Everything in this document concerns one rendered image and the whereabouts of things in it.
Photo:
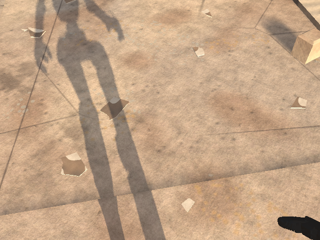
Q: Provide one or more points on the right robot hand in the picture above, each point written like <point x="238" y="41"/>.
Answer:
<point x="308" y="226"/>

